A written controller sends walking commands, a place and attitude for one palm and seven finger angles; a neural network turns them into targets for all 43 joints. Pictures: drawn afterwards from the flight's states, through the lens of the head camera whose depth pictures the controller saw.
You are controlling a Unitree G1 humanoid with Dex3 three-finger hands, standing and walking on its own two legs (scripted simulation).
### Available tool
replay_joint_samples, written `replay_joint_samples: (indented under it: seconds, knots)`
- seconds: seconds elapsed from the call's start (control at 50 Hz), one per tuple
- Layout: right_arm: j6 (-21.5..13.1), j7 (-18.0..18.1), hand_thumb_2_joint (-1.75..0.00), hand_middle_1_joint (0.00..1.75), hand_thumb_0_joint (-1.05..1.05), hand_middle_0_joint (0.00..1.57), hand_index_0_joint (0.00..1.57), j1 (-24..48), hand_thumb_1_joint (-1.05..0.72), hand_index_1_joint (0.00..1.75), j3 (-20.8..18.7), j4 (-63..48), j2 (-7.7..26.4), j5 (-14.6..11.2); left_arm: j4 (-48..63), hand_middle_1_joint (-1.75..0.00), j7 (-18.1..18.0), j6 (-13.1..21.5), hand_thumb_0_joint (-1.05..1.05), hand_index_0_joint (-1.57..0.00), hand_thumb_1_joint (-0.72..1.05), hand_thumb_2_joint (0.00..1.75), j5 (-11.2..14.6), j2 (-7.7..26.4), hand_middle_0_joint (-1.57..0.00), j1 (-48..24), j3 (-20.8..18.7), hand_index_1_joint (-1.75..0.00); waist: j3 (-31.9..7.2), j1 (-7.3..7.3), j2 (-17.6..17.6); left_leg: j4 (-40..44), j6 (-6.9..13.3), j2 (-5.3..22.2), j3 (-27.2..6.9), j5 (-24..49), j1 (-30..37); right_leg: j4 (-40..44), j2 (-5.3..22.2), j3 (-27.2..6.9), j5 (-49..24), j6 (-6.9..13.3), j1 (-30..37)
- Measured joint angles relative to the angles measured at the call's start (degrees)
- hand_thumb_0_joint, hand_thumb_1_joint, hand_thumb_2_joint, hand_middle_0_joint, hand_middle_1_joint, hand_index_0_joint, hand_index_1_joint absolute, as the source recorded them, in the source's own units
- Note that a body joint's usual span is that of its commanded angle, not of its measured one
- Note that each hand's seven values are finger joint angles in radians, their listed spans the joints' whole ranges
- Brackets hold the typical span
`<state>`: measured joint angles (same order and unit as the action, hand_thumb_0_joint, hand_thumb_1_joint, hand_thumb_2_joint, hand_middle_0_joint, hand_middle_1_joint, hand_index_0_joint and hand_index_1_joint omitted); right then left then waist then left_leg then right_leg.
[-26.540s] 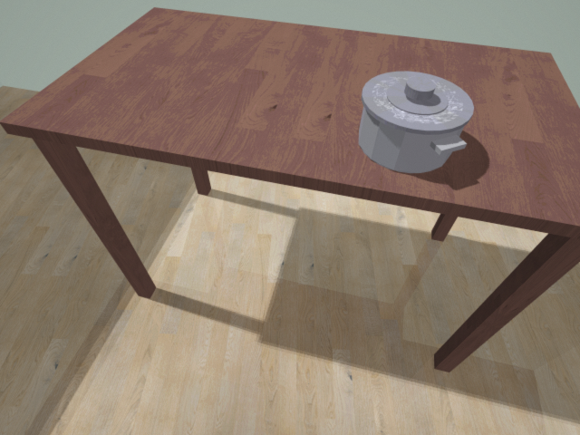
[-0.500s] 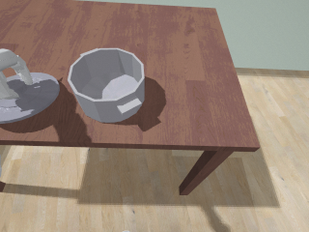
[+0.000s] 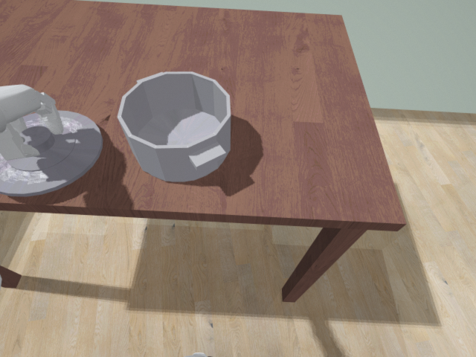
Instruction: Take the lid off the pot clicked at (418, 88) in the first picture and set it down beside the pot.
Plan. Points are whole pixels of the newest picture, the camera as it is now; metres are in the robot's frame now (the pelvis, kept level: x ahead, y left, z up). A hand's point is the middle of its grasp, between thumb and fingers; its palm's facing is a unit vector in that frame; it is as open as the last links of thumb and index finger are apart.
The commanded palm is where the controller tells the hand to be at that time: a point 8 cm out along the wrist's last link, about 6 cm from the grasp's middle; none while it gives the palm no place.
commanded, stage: open the fingers wide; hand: left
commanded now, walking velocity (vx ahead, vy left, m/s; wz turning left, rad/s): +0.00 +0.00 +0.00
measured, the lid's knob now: (36, 139) +0.45 +0.35 +0.08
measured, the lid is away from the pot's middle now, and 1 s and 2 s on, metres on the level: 0.24 0.24 0.24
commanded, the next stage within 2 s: raise the empty hand in 0.68 s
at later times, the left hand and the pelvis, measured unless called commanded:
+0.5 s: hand (20, 123) +0.45 +0.36 +0.12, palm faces -0.42 -0.15 -0.90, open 10.4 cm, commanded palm +0.47 +0.36 +0.19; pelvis +0.00 +0.01 +0.00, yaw -1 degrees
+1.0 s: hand (9, 113) +0.45 +0.36 +0.14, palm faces -0.36 -0.14 -0.92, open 11.0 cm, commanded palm +0.47 +0.36 +0.22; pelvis +0.01 +0.02 +0.00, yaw -1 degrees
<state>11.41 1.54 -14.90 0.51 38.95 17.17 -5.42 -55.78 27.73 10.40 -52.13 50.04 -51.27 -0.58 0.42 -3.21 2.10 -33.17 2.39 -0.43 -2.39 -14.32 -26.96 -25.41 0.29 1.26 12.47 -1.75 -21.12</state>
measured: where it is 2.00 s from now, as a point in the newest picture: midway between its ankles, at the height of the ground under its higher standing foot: outside the picture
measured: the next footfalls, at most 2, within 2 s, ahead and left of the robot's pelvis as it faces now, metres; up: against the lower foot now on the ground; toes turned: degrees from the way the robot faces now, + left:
none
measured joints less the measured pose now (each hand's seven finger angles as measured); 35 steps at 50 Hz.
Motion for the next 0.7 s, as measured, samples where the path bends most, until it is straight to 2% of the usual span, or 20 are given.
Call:
replay_joint_samples:
  seconds: [0.08,0.16,0.3,0.44,0.52,0.6,0.7]
  knots:
    - [-0.31,0.69,-0.90,0.30,0.01,0.20,0.20,0.05,-0.91,0.30,0.23,0.99,0.33,-0.17,-0.12,-0.92,0.46,-0.12,0.01,-0.57,0.24,0.80,0.90,-0.06,-0.57,-1.14,1.35,-0.92,-0.11,0.42,-0.23,-0.23,-0.02,0.02,-0.17,-0.02,0.05,-0.19,-0.04,0.16,0.04,0.00,0.11]
    - [-0.83,1.17,-0.90,0.30,0.01,0.20,0.20,-0.02,-0.91,0.30,0.46,1.57,0.58,-0.44,-1.68,-0.93,-0.07,0.10,0.00,-0.55,0.24,0.78,1.68,0.30,-0.55,-3.34,1.96,-0.93,-0.46,0.02,-0.58,-0.72,-0.07,0.11,-0.16,-0.27,-0.10,-0.61,-0.13,0.14,0.22,0.03,-0.04]
    - [-0.63,0.85,-0.90,0.30,0.01,0.20,0.20,-0.86,-0.91,0.30,0.46,0.74,0.91,-0.58,-4.33,-0.93,-0.61,-0.63,0.00,-0.48,0.18,0.73,-0.95,1.92,-0.48,-5.07,1.56,-0.92,-0.25,-1.56,-0.87,-1.91,0.03,0.40,0.47,-0.82,-1.49,-1.81,-0.38,-0.53,0.52,0.09,-1.68]
    - [0.09,0.74,-0.90,0.30,0.01,0.20,0.20,-2.75,-0.91,0.30,0.61,0.90,0.64,-0.69,-5.69,-0.90,-0.34,-0.15,0.00,-0.42,0.09,0.68,-0.80,3.24,-0.41,-5.05,-1.22,-0.90,-0.32,-2.50,-0.95,-2.43,0.38,0.41,0.98,-1.42,-2.10,-2.01,-0.36,-1.04,0.78,-0.31,-2.31]
    - [0.40,0.42,-0.90,0.30,0.01,0.20,0.20,-3.70,-0.91,0.30,0.44,0.85,0.41,-0.59,-4.82,-0.88,-0.50,-0.14,0.00,-0.39,0.05,0.66,-1.24,3.70,-0.38,-4.69,-1.61,-0.89,-0.21,-2.44,-0.77,-2.66,0.55,0.33,1.09,-1.65,-2.49,-1.96,-0.29,-1.14,0.87,-0.10,-2.59]
    - [0.89,0.14,-0.90,0.30,0.01,0.20,0.20,-3.90,-0.91,0.30,0.34,0.84,0.15,-0.56,-4.12,-0.87,-0.26,-0.08,0.00,-0.37,0.02,0.65,-0.51,3.63,-0.37,-4.12,-2.18,-0.87,-0.40,-2.29,-0.57,-2.74,0.84,0.14,1.20,-1.82,-2.70,-1.78,-0.10,-1.23,0.91,-0.29,-2.68]
    - [1.22,-0.06,-0.90,0.30,0.01,0.20,0.20,-3.18,-0.91,0.30,0.37,0.54,-0.21,-0.61,-3.55,-0.86,0.07,-0.51,0.00,-0.37,-0.01,0.66,-0.48,3.19,-0.37,-4.68,-1.41,-0.86,-0.65,-2.14,-0.62,-2.94,1.09,-0.09,1.24,-2.00,-3.00,-1.86,0.09,-1.24,1.08,-0.09,-2.89]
